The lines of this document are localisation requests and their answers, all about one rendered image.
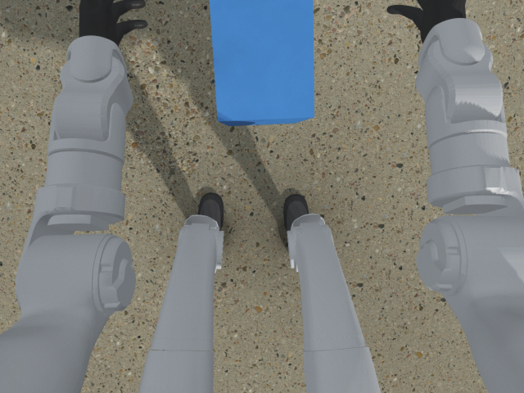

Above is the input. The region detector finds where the robot left hand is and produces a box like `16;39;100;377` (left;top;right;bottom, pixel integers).
79;0;147;46

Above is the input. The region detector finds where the robot left forearm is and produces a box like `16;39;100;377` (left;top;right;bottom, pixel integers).
16;35;133;306

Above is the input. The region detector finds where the robot left upper arm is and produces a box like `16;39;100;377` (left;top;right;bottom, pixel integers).
0;233;136;393

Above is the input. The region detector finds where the robot right forearm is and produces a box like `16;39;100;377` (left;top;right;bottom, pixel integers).
415;18;524;221

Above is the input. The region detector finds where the left robot foot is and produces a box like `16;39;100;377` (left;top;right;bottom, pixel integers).
198;192;224;231

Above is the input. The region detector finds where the carton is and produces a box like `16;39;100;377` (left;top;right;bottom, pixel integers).
210;0;314;126

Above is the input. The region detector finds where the robot right hand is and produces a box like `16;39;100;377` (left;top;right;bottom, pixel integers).
387;0;466;44

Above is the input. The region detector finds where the robot right shin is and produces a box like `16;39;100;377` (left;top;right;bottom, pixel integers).
291;214;334;243

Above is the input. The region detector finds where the robot right upper arm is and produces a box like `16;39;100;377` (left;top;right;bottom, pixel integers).
416;215;524;393

